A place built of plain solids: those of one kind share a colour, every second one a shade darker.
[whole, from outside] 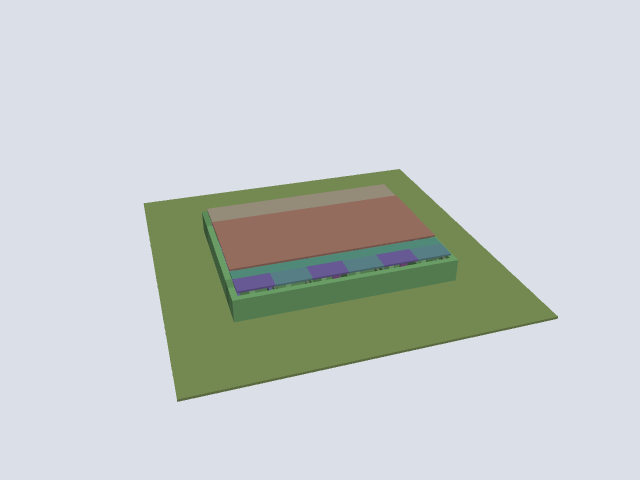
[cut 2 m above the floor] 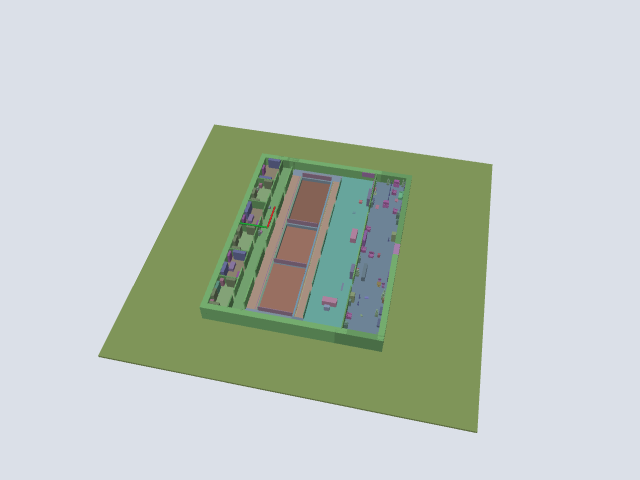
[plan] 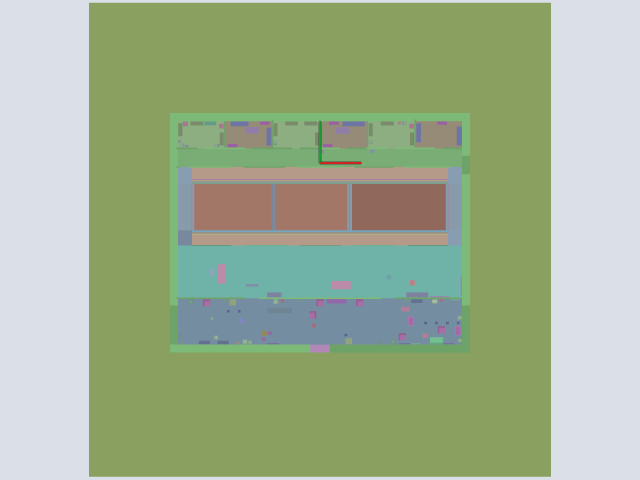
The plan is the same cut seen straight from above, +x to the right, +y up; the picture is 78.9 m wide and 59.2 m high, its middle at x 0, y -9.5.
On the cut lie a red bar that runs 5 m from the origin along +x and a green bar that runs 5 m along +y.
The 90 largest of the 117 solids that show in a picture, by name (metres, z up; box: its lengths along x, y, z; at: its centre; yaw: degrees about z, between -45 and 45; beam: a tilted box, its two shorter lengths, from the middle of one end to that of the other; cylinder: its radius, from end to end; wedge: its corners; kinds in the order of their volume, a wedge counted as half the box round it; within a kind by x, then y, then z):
{
 "ground_under_all_1": {"box": [57.0, 58.44, 0.4], "at": [0.0, -9.47, -0.75]},
 "wall_1": {"box": [1.0, 7.6, 4.0], "at": [-18.0, -19.59, 1.4]},
 "wall_2": {"box": [1.0, 17.99, 4.0], "at": [-18.0, -8.6, 1.4]},
 "wall_3": {"box": [1.0, 4.1, 4.0], "at": [-18.0, 0.65, 1.4]},
 "wall_4": {"box": [1.0, 5.25, 4.0], "at": [-18.0, 3.52, 1.4]},
 "wall_5": {"box": [2.56, 0.2, 4.0], "at": [-16.42, 1.8, 1.4]},
 "wall_6": {"box": [7.67, 1.0, 4.0], "at": [-14.67, 5.65, 1.4]},
 "wall_7": {"box": [8.48, 0.2, 4.0], "at": [-13.46, -16.69, 1.4]},
 "wall_8": {"box": [5.2, 0.2, 4.0], "at": [-13.46, -0.5, 1.4]},
 "wall_9": {"box": [4.92, 0.2, 4.0], "at": [-11.73, 1.8, 1.4]},
 "wall_10": {"box": [0.2, 3.65, 4.0], "at": [-11.73, 3.52, 1.4]},
 "wall_11": {"box": [17.3, 1.0, 4.0], "at": [-9.85, -22.89, 1.4]},
 "wall_12": {"box": [7.67, 1.0, 4.0], "at": [-8.8, 5.65, 1.4]},
 "wall_13": {"box": [2.56, 0.2, 4.0], "at": [-7.04, 1.8, 1.4]},
 "wall_14": {"box": [5.13, 0.2, 4.0], "at": [-6.89, -0.5, 1.4]},
 "wall_15": {"box": [0.2, 3.65, 4.0], "at": [-5.87, 3.52, 1.4]},
 "wall_16": {"box": [2.56, 0.2, 4.0], "at": [-4.69, 1.8, 1.4]},
 "wall_17": {"box": [7.67, 1.0, 4.0], "at": [-2.93, 5.65, 1.4]},
 "wall_18": {"box": [15.04, 0.2, 4.0], "at": [0.0, -16.69, 1.4]},
 "wall_19": {"box": [4.92, 0.2, 4.0], "at": [0.0, 1.8, 1.4]},
 "wall_20": {"box": [5.57, 0.2, 4.0], "at": [0.01, -0.5, 1.4]},
 "wall_21": {"box": [7.67, 1.0, 4.0], "at": [2.93, 5.65, 1.4]},
 "wall_22": {"box": [2.56, 0.2, 4.0], "at": [4.69, 1.8, 1.4]},
 "wall_23": {"box": [0.2, 3.65, 4.0], "at": [5.87, 3.52, 1.4]},
 "wall_24": {"box": [4.86, 0.2, 4.0], "at": [6.67, -0.5, 1.4]},
 "wall_25": {"box": [7.67, 1.0, 4.0], "at": [8.8, 5.65, 1.4]},
 "wall_26": {"box": [17.3, 1.0, 4.0], "at": [9.85, -22.89, 1.4]},
 "wall_27": {"box": [4.92, 0.2, 4.0], "at": [11.73, 1.8, 1.4]},
 "wall_28": {"box": [0.2, 3.65, 4.0], "at": [11.73, 3.52, 1.4]},
 "wall_29": {"box": [5.61, 0.2, 4.0], "at": [13.26, -0.5, 1.4]},
 "wall_30": {"box": [8.48, 0.2, 4.0], "at": [13.46, -16.69, 1.4]},
 "wall_31": {"box": [7.67, 1.0, 4.0], "at": [14.67, 5.65, 1.4]},
 "wall_32": {"box": [2.56, 0.2, 4.0], "at": [16.42, 1.8, 1.4]},
 "wall_33": {"box": [1.0, 7.6, 4.0], "at": [18.0, -19.59, 1.4]},
 "wall_34": {"box": [1.0, 17.99, 4.0], "at": [18.0, -8.6, 1.4]},
 "wall_35": {"box": [1.0, 4.1, 4.0], "at": [18.0, 0.65, 1.4]},
 "wall_36": {"box": [1.0, 5.25, 4.0], "at": [18.0, 3.52, 1.4]},
 "floor_yard_1": {"box": [35.2, 6.5, 1.28], "at": [0.0, -13.44, 0.04]},
 "floor_lobby_1": {"box": [35.2, 5.8, 1.28], "at": [0.0, -19.59, 0.04]},
 "ceil_hall_1": {"box": [35.2, 16.19, 0.3], "at": [0.0, -8.6, 4.43]},
 "floor_plot_1": {"box": [9.5, 5.69, 1.28], "at": [-10.75, -5.45, 0.04]},
 "floor_plot_2": {"box": [8.75, 5.69, 0.6], "at": [-1.02, -5.45, -0.3]},
 "floor_plot_3": {"box": [11.55, 5.69, 0.6], "at": [9.72, -5.45, -0.3]},
 "floor_walkway_1": {"box": [31.6, 1.36, 1.28], "at": [0.0, -9.51, 0.04]},
 "floor_walkway_2": {"box": [31.6, 0.19, 1.28], "at": [0.0, -8.64, 0.04]},
 "floor_walkway_3": {"box": [31.6, 0.19, 1.28], "at": [0.0, -2.21, 0.04]},
 "floor_walkway_4": {"box": [31.6, 1.52, 1.28], "at": [0.0, -1.26, 0.04]},
 "floor_back_corridor_1": {"box": [35.2, 2.3, 1.28], "at": [0.0, 0.65, 0.04]},
 "floor_office_1": {"box": [5.87, 3.45, 1.28], "at": [-8.8, 3.52, 0.04]},
 "floor_office_2": {"box": [5.87, 3.45, 1.28], "at": [2.93, 3.52, 0.04]},
 "floor_office_3": {"box": [5.87, 3.45, 1.28], "at": [14.67, 3.52, 0.04]},
 "floor_store_1": {"box": [5.87, 3.45, 1.28], "at": [-14.67, 3.52, 0.04]},
 "floor_store_2": {"box": [5.87, 3.45, 1.28], "at": [-2.93, 3.52, 0.04]},
 "floor_store_3": {"box": [5.87, 3.45, 1.28], "at": [8.8, 3.52, 0.04]},
 "ceil_lobby_1": {"box": [35.2, 5.8, 0.3], "at": [0.0, -19.59, 4.23]},
 "floor_baulk_1": {"box": [2.1, 5.69, 1.28], "at": [-16.55, -5.44, 0.04]},
 "floor_baulk_2": {"box": [0.6, 5.69, 1.28], "at": [-5.7, -5.44, 0.04]},
 "floor_baulk_3": {"box": [0.6, 5.69, 1.28], "at": [3.65, -5.44, 0.04]},
 "floor_baulk_4": {"box": [2.1, 5.69, 1.28], "at": [16.55, -5.44, 0.04]},
 "ceil_back_corridor_1": {"box": [35.2, 2.3, 0.3], "at": [0.0, 0.65, 4.08]},
 "floor_walkway_end_1": {"box": [1.8, 1.9, 1.28], "at": [-16.7, -9.24, 0.04]},
 "floor_walkway_end_2": {"box": [1.8, 2.1, 1.28], "at": [-16.7, -1.55, 0.04]},
 "floor_walkway_end_3": {"box": [1.8, 1.9, 1.28], "at": [16.7, -9.24, 0.04]},
 "floor_walkway_end_4": {"box": [1.8, 2.1, 1.28], "at": [16.7, -1.55, 0.04]},
 "ceil_office_1": {"box": [5.87, 3.45, 0.3], "at": [-8.8, 3.52, 4.08]},
 "ceil_office_2": {"box": [5.87, 3.45, 0.3], "at": [2.93, 3.52, 4.08]},
 "ceil_office_3": {"box": [5.87, 3.45, 0.3], "at": [14.67, 3.52, 4.08]},
 "ceil_store_1": {"box": [5.87, 3.45, 0.3], "at": [-14.67, 3.52, 4.08]},
 "ceil_store_2": {"box": [5.87, 3.45, 0.3], "at": [-2.93, 3.52, 4.08]},
 "ceil_store_3": {"box": [5.87, 3.45, 0.3], "at": [8.8, 3.52, 4.08]},
 "cabinets_office_1": {"box": [2.2, 0.6, 2.0], "at": [-9.92, 4.82, 1.68]},
 "cabinets_office_2": {"box": [0.6, 2.2, 2.0], "at": [-6.3, 3.25, 1.68]},
 "cabinets_office_3": {"box": [2.75, 0.6, 2.0], "at": [4.14, 4.82, 1.68]},
 "cabinets_office_4": {"box": [0.6, 2.35, 2.0], "at": [12.16, 3.73, 1.68]},
 "cabinets_office_5": {"box": [0.6, 2.35, 2.0], "at": [17.17, 3.33, 1.68]},
 "floor_walkway_cope_near_1": {"box": [31.6, 0.3, 1.28], "at": [0.0, -2.45, 0.04]},
 "floor_walkway_cope_far_1": {"box": [31.6, 0.26, 1.28], "at": [0.0, -8.42, 0.04]},
 "door_leaf_1": {"box": [2.4, 0.97, 4.55], "at": [0.0, -22.91, 1.68]},
 "shelves_store_1": {"box": [0.5, 1.6, 2.0], "at": [-17.22, 4.1, 1.68]},
 "shelves_store_2": {"box": [1.6, 0.5, 2.0], "at": [-15.18, 4.87, 1.68]},
 "shelves_store_3": {"box": [0.5, 1.6, 2.0], "at": [-12.11, 2.95, 1.68]},
 "shelves_store_4": {"box": [0.5, 1.6, 2.0], "at": [-0.38, 2.95, 1.68]},
 "showcase_hall_1": {"box": [1.0, 2.4, 1.16], "at": [-12.14, -13.68, 1.25]},
 "showcase_hall_2": {"box": [2.4, 1.0, 1.16], "at": [2.58, -15.07, 1.25]},
 "cabinets_hall_1": {"box": [1.75, 0.6, 2.0], "at": [-5.62, -16.26, 1.68]},
 "cabinets_hall_2": {"box": [2.7, 0.6, 2.0], "at": [12.0, -16.26, 1.68]},
 "floor_walkway_warn_far_1": {"box": [31.6, 0.09, 1.28], "at": [0.0, -8.79, 0.04]},
 "floor_walkway_warn_near_1": {"box": [31.6, 0.09, 1.28], "at": [0.0, -2.06, 0.04]},
 "lockers_lobby_1": {"box": [2.4, 0.5, 1.8], "at": [2.05, -17.07, 1.58]},
 "desk_lobby_1": {"box": [3.05, 0.6, 1.05], "at": [-4.97, -18.22, 1.2]}
}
